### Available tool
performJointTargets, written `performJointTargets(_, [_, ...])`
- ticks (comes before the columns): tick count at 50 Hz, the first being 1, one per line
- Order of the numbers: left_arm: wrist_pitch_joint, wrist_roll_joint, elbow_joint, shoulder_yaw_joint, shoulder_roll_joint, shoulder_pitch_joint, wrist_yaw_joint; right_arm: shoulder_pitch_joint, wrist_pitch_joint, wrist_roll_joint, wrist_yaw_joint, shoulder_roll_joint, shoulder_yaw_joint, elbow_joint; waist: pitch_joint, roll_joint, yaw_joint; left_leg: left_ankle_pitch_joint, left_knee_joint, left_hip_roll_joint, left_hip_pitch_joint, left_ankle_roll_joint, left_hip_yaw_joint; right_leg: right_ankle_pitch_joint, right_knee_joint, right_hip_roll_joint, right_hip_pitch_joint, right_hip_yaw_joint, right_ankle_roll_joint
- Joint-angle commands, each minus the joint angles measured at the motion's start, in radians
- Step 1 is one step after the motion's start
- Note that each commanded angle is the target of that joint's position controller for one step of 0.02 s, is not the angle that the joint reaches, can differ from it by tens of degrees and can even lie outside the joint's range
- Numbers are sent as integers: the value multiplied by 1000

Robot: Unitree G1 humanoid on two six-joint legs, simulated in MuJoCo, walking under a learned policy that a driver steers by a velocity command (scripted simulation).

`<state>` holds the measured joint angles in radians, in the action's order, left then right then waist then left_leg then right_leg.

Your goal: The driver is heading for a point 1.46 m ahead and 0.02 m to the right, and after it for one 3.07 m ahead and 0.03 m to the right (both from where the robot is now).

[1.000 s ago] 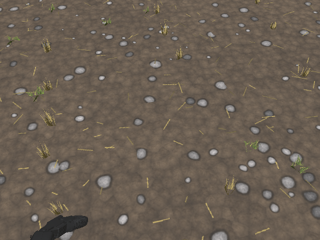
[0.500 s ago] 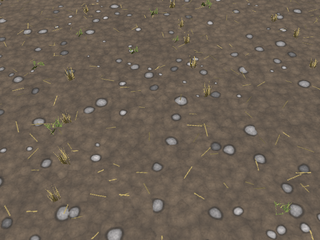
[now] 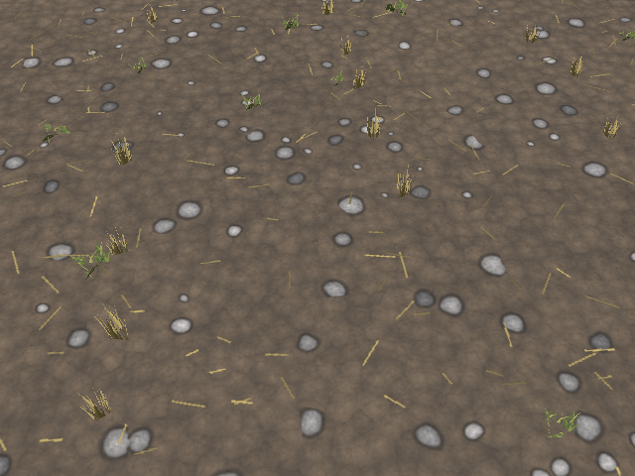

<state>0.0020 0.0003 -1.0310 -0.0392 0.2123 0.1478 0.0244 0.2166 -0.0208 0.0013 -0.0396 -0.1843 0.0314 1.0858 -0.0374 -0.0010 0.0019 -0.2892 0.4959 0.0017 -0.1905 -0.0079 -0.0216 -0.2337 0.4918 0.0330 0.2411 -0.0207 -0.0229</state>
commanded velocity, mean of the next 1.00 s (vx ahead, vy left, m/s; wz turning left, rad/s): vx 0.00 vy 0.00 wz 0.00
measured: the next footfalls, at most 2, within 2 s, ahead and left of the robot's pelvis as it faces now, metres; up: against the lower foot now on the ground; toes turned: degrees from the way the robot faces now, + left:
right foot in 1.74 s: +0.12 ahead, -0.16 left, +0.00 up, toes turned -2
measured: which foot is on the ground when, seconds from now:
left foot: down 0.00-1.00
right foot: down 0.00-1.00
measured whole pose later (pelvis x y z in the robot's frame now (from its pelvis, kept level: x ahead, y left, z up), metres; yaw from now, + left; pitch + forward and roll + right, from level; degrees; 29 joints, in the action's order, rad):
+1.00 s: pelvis +0.00 +0.01 +0.00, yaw +0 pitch -1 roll +0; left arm 0.00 0.00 -1.11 -0.02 0.17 0.22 0.04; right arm 0.31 -0.02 0.00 -0.04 -0.16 0.02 1.11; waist -0.04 0.00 0.00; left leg -0.28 0.49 -0.01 -0.19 0.00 -0.01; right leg -0.23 0.49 0.02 0.25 -0.03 -0.01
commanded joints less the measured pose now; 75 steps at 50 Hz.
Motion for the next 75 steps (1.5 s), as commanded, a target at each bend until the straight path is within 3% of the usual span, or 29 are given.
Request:
performJointTargets(1, [-5,1,20,-16,92,13,5,47,-3,0,-4,-105,16,-17,36,-7,-1,206,-80,39,-35,35,-24,205,-53,-51,-63,-37,-33])
performJointTargets(27, [-9,2,-50,-7,65,63,14,108,2,1,-9,-76,6,8,-14,1,-5,71,-109,18,-58,29,-9,60,-93,-52,-27,-42,-23])
performJointTargets(70, [-10,6,-63,5,45,138,18,191,-4,-3,-5,-51,-1,1,-21,-2,-5,110,-100,14,-64,36,-6,113,-68,-49,-29,-30,-18])
performJointTargets(71, [-8,9,-80,4,42,172,19,229,-1,-7,-7,-49,1,18,29,-6,-3,-117,-96,-7,-46,51,13,-126,-53,-20,-42,-2,-28])
performJointTargets(72, [-9,22,-81,-8,68,188,19,234,0,-19,-9,-82,13,12,-10,-16,-3,-400,-90,-5,-87,82,-8,-425,-32,-7,16,1,-48])
performJointTargets(73, [-20,29,-64,-13,85,174,17,248,-8,-28,-8,-102,20,1,-80,-18,7,-585,-111,40,-138,121,-76,-587,-26,-37,109,-43,-70])
performJointTargets(74, [-44,38,-27,-10,73,121,11,271,-28,-36,-6,-111,22,-9,-129,-40,31,-621,-161,107,-121,160,-171,-564,-3,-65,200,-68,-77])
performJointTargets(75, [-71,45,19,-2,45,28,4,298,-51,-40,-3,-132,30,-14,-148,-85,64,-563,-250,188,-30,200,-280,-381,59,-62,302,-30,-55])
